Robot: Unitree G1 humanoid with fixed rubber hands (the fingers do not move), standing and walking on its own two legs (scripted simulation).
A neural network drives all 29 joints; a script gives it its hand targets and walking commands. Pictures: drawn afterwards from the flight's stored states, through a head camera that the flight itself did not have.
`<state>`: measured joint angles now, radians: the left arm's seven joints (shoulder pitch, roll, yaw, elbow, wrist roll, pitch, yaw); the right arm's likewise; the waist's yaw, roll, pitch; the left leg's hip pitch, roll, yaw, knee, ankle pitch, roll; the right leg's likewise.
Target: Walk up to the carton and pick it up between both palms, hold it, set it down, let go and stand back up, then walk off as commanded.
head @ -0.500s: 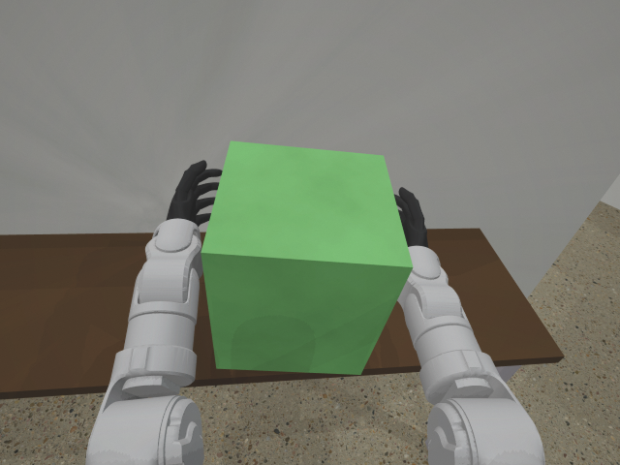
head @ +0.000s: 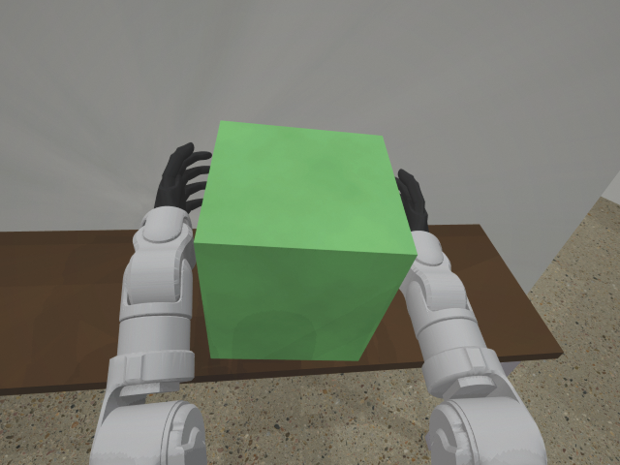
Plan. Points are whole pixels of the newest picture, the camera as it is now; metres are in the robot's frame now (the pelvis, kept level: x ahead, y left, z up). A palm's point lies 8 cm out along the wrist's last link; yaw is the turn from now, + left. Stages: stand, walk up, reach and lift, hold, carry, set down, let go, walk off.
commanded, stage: reach and lift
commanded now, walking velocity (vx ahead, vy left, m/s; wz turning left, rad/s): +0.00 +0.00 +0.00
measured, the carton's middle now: (294, 249) +0.37 +0.00 +0.12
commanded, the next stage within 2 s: hold in 0.52 s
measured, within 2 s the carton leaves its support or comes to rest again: neither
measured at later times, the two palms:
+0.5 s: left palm (174, 203) +0.37 +0.14 +0.19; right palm (411, 229) +0.36 -0.16 +0.16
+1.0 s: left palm (169, 193) +0.36 +0.14 +0.21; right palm (416, 222) +0.35 -0.15 +0.17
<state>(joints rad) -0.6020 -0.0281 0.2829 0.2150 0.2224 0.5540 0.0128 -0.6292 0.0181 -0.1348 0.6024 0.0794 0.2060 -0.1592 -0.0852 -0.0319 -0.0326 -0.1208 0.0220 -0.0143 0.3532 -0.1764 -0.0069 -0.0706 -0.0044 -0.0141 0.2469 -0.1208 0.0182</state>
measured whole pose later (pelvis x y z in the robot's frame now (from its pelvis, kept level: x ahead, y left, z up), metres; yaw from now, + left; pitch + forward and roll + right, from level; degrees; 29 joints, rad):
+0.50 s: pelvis +0.00 +0.00 +0.00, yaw +0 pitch -4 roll -1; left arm -0.63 -0.03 0.28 0.20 0.23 0.62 0.01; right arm -0.63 0.01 -0.13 0.58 0.09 0.25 -0.16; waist -0.09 -0.03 -0.03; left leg -0.11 0.02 -0.01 0.35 -0.18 -0.01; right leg -0.06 0.00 -0.01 0.25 -0.12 0.02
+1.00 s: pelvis +0.00 +0.00 +0.00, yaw +0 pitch -5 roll -1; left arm -0.66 -0.03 0.28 0.17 0.24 0.69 0.01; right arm -0.64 0.01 -0.13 0.54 0.12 0.31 -0.17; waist -0.09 -0.03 -0.03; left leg -0.08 0.02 -0.02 0.35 -0.18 -0.01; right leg -0.03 0.00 -0.01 0.24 -0.12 0.02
